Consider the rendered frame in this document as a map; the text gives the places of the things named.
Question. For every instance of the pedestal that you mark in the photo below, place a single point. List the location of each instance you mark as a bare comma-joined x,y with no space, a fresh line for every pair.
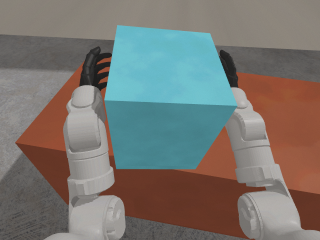
205,198

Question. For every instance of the carton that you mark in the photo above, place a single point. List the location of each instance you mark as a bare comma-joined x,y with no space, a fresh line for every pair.
167,98

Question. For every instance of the robot left upper arm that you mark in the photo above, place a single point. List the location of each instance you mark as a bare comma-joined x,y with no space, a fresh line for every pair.
98,218

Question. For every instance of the right robot forearm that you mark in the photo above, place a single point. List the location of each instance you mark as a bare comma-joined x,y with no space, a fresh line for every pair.
252,152

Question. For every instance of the left robot forearm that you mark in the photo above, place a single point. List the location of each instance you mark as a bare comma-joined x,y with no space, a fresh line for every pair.
86,146

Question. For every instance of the left robot hand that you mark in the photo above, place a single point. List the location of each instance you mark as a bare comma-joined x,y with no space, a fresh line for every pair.
89,75

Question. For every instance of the right robot hand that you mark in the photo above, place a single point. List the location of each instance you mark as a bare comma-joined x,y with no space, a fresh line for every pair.
229,68

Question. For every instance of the robot right upper arm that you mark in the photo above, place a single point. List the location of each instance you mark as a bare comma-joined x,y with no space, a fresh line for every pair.
271,215

